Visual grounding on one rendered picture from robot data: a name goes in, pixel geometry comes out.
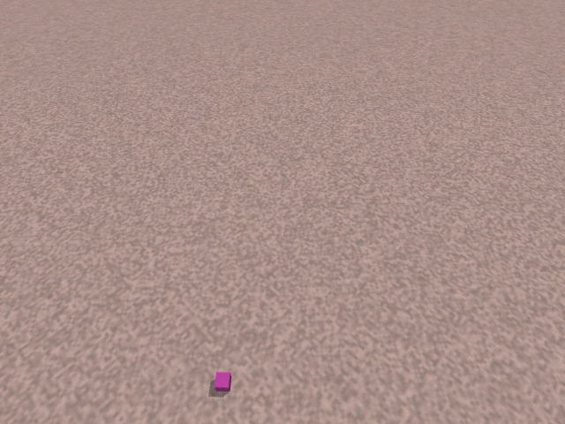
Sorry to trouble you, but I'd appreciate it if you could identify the cube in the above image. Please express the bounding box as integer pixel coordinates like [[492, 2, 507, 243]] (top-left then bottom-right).
[[215, 372, 231, 391]]

